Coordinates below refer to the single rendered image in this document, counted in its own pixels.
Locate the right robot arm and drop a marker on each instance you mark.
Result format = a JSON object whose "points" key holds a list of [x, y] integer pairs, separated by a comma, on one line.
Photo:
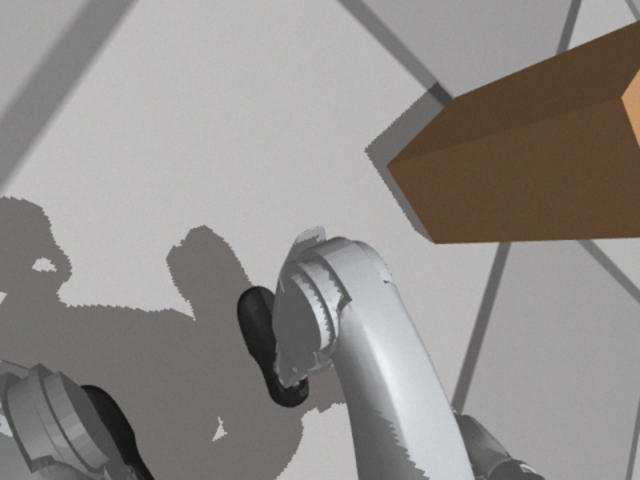
{"points": [[514, 470]]}

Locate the left robot foot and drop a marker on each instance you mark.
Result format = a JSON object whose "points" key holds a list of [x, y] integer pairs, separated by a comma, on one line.
{"points": [[119, 429]]}

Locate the right robot foot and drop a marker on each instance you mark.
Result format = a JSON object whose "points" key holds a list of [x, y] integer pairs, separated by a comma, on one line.
{"points": [[254, 312]]}

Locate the right robot hand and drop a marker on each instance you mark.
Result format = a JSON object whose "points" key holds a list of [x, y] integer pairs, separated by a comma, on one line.
{"points": [[484, 451]]}

